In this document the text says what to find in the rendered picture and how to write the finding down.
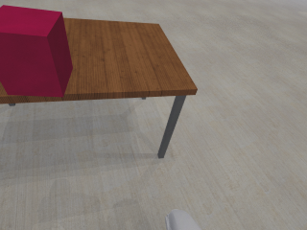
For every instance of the carton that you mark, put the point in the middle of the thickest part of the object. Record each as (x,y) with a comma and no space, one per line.
(35,58)

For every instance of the table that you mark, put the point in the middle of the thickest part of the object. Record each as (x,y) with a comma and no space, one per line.
(120,60)

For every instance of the robot right thigh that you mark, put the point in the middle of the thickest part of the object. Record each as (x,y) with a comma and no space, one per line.
(180,220)

